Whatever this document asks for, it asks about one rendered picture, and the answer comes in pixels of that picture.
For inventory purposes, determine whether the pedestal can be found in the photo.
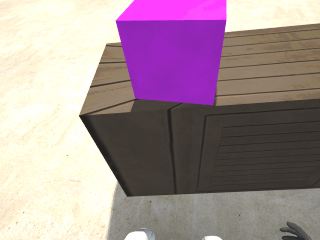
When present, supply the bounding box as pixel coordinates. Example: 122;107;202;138
79;23;320;197

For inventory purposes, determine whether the carton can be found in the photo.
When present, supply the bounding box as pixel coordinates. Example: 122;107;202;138
116;0;227;106

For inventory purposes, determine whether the robot left thigh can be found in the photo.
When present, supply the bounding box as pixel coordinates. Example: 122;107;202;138
124;228;155;240

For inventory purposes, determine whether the robot right hand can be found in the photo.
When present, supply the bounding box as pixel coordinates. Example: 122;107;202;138
279;221;312;240

